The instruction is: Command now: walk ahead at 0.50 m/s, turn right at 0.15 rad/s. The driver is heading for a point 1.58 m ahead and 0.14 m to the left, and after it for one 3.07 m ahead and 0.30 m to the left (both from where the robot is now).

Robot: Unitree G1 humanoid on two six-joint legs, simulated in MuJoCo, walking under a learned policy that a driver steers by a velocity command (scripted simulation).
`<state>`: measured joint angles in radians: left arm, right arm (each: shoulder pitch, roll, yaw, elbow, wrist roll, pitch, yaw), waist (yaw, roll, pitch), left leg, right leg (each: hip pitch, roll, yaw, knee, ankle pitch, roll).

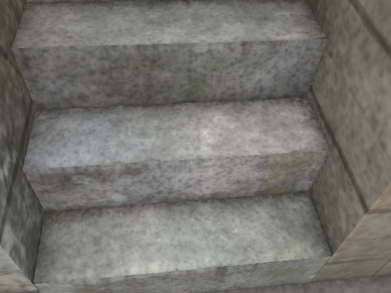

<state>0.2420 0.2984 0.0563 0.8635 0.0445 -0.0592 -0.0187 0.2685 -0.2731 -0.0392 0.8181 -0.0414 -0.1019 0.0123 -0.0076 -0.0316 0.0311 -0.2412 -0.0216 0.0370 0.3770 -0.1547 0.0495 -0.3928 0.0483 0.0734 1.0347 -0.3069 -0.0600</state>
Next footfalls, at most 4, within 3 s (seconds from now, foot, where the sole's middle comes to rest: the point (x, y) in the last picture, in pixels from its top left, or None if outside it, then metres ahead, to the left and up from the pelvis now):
0.30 right None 0.27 -0.10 -0.78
0.68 left None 0.31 0.11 -0.78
1.16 right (237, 248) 0.54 -0.12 -0.56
1.76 left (173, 137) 0.78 0.08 -0.34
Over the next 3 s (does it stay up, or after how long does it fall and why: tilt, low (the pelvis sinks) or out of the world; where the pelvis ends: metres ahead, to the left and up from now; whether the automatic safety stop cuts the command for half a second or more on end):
stays up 1.20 0.10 0.85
